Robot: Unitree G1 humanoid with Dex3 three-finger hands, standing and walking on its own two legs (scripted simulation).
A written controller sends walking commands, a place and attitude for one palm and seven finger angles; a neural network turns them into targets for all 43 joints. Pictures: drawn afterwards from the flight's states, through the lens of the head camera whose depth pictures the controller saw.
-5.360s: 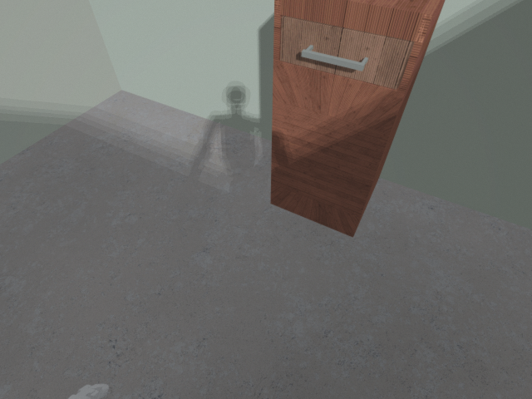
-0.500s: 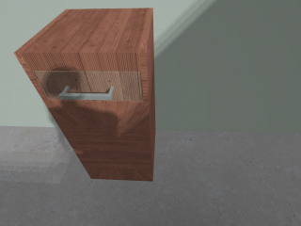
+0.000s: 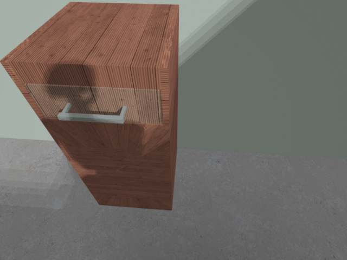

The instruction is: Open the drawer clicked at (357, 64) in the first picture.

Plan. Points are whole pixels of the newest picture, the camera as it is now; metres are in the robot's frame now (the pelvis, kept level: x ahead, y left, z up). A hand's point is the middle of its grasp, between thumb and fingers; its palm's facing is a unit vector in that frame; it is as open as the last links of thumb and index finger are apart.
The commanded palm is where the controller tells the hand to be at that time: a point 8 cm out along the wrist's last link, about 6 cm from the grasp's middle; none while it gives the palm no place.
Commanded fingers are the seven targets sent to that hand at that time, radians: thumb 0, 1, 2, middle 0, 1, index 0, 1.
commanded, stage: come to a stop and stand still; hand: left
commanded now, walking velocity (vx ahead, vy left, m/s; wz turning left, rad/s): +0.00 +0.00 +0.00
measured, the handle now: (93, 113) +0.49 +0.27 +0.05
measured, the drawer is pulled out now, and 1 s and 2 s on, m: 0.00 0.00 0.00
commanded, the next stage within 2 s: look again from close up in 0.44 s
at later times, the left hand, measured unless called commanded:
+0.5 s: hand out of the picture +0.04 +0.17 -0.17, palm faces +0.03 -0.98 -0.22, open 7.3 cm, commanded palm none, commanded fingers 0.00 0.90 0.90 -0.20 -0.30 -0.20 -0.30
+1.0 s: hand out of the picture +0.02 +0.15 -0.17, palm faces +0.06 -0.98 -0.19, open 7.4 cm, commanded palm none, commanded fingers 0.00 0.90 0.90 -0.20 -0.30 -0.20 -0.30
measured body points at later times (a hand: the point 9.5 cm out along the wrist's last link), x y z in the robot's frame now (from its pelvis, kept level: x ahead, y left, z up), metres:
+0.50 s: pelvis +0.04 -0.01 +0.00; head +0.05 -0.02 +0.45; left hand +0.04 +0.22 -0.15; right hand +0.05 -0.23 -0.16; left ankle +0.00 +0.13 -0.74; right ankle -0.04 -0.09 -0.74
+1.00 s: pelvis +0.04 -0.02 +0.00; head +0.05 -0.02 +0.45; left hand +0.02 +0.20 -0.16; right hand +0.04 -0.23 -0.16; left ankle +0.00 +0.13 -0.74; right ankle -0.04 -0.09 -0.74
